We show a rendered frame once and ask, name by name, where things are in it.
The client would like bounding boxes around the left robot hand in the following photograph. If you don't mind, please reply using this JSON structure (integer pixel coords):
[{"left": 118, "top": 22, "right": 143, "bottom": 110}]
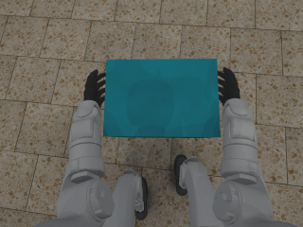
[{"left": 83, "top": 69, "right": 106, "bottom": 108}]

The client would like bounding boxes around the robot foot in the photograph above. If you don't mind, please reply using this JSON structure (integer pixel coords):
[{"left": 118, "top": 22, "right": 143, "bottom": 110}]
[
  {"left": 134, "top": 177, "right": 148, "bottom": 220},
  {"left": 174, "top": 154, "right": 187, "bottom": 196}
]

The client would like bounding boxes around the carton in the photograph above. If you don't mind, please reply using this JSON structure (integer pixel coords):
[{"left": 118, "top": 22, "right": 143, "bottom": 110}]
[{"left": 103, "top": 59, "right": 221, "bottom": 138}]

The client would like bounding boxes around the right robot upper arm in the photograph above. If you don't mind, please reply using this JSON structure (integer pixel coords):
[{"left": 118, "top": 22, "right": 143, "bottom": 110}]
[{"left": 212, "top": 181, "right": 297, "bottom": 227}]

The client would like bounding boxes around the left robot forearm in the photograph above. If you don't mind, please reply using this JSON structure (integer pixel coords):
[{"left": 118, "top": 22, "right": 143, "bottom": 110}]
[{"left": 56, "top": 100, "right": 105, "bottom": 217}]

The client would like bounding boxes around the left robot foot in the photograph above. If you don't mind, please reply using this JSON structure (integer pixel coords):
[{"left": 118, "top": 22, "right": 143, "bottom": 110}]
[{"left": 134, "top": 177, "right": 148, "bottom": 220}]

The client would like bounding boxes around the left robot upper arm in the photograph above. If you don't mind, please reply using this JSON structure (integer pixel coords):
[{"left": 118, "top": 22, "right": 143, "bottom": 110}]
[{"left": 33, "top": 178, "right": 115, "bottom": 227}]

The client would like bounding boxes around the right robot foot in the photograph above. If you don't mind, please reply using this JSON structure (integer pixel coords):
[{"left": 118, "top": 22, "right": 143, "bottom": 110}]
[{"left": 174, "top": 154, "right": 187, "bottom": 196}]

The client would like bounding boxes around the right robot hand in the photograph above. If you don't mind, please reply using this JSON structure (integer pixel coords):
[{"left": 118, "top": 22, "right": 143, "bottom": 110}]
[{"left": 218, "top": 67, "right": 241, "bottom": 106}]

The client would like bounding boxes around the right robot forearm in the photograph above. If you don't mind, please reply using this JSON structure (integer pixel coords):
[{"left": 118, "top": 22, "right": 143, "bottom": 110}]
[{"left": 220, "top": 98, "right": 274, "bottom": 217}]

